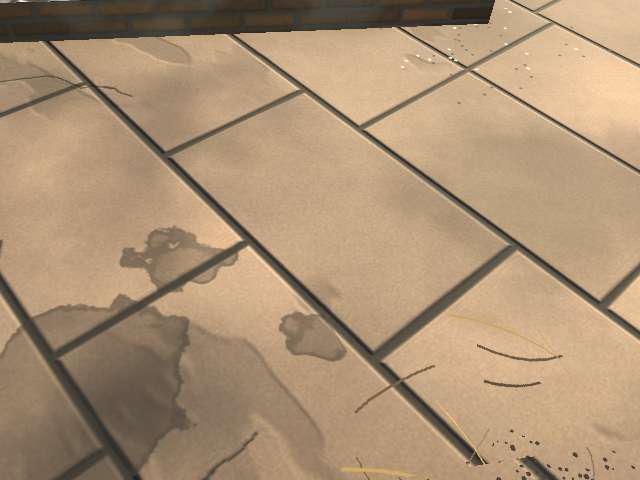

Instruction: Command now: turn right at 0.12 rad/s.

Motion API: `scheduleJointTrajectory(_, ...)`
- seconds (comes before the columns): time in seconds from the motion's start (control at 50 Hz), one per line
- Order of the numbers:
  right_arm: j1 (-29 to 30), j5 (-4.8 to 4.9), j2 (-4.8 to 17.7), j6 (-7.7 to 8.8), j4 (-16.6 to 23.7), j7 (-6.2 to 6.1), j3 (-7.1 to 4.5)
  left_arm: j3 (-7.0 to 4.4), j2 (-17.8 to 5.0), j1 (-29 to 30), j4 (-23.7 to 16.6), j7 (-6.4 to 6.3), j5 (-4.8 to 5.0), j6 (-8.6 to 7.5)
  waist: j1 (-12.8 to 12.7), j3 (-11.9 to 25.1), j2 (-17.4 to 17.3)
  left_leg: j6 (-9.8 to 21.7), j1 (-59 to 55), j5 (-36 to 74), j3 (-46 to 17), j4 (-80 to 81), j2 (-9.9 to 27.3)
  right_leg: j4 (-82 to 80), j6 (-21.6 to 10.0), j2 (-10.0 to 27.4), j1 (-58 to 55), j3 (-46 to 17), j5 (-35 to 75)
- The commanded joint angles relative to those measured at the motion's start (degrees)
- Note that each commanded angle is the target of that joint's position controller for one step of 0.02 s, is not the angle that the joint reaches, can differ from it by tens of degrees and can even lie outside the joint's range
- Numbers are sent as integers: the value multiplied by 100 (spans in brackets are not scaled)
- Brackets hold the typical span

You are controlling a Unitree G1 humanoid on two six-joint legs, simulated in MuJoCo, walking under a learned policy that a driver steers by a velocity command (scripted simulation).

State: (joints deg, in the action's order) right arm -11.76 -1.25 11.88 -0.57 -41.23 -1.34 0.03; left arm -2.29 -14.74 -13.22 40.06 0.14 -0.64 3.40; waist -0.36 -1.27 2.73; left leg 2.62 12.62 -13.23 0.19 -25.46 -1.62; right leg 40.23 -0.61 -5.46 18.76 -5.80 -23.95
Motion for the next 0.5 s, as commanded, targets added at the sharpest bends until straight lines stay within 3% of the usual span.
scheduleJointTrajectory(0.02, 293, 5, 780, 103, 342, -3, -180, -82, -369, -156, -195, 27, 3, -44, -79, 336, -1200, 726, -355, 2453, -915, 565, 1101, -195, 130, 171, -173, 239, -45)
scheduleJointTrajectory(0.08, 138, 55, 840, 38, 258, 21, -217, -2, -239, -132, -90, -17, 56, -38, -52, 433, -1108, 639, -523, 2400, -949, 257, 1034, -1479, 110, 210, -612, 471, 691)
scheduleJointTrajectory(0.12, 51, 56, 795, 36, 251, 26, -228, 4, -415, -49, -72, -59, -36, -104, 1, 476, -889, 299, -93, 1572, -1039, 262, 946, -1991, 35, 567, -1270, -19, 1670)
scheduleJointTrajectory(0.14, -76, 72, 725, 54, 294, 57, -221, -48, -690, 62, -73, -80, -70, -147, 198, 387, -403, 148, 99, 1013, -872, 302, 684, -1748, -58, 872, -1232, -351, 2126)
scheduleJointTrajectory(0.16, -42, 82, 664, 44, 212, 71, -209, -60, -623, 104, 32, -64, -16, -170, 176, 232, 33, 80, -88, 411, -634, 427, 488, -1734, -156, 854, -777, -352, 1851)
scheduleJointTrajectory(0.18, 83, 61, 727, 23, 167, 64, -227, -6, -443, 125, 33, -50, -23, -198, 82, 99, -27, 45, -195, 265, -600, 370, 464, -1854, -171, 850, -571, -388, 1562)
scheduleJointTrajectory(0.2, 128, 51, 709, 13, 128, 65, -232, 12, -403, 131, 75, -60, -32, -215, 69, 47, -33, 43, -240, 303, -601, 355, 473, -1935, -163, 838, -488, -392, 1395)
scheduleJointTrajectory(0.36, 37, 57, 663, 43, -235, 64, -234, 33, -435, 11, 438, -136, -19, -283, 61, 29, -179, 20, -223, 368, -649, 468, 520, -2101, -199, 835, -588, -400, 1269)
scheduleJointTrajectory(0.4, -102, 39, 749, 13, -361, 73, -274, 2, -524, -156, 574, -138, -35, -266, 55, 96, -202, 80, -162, -1024, -542, 352, 326, -2064, -334, 686, -528, -355, -139)
scheduleJointTrajectory(0.44, -116, -8, 826, -30, -360, 101, -313, -46, -641, -230, 575, -112, -90, -221, 10, -322, -182, 235, 455, -2319, -581, 207, 232, -2090, -567, 699, -195, -541, -1595)
scheduleJointTrajectory(0.46, -38, -8, 795, -22, -320, 114, -311, -61, -673, -301, 583, -107, -85, -226, -47, -502, -107, 270, 757, -2411, -593, 57, 201, -2177, -687, 819, -184, -769, -1883)
scheduleJointTrajectory(0.5, 169, -30, 626, 65, -232, 147, -286, -129, -811, -589, 685, -113, -69, -276, -198, -471, 305, 200, 1266, -1539, -198, -664, -14, -2667, -995, 1373, -694, -1595, -2073)
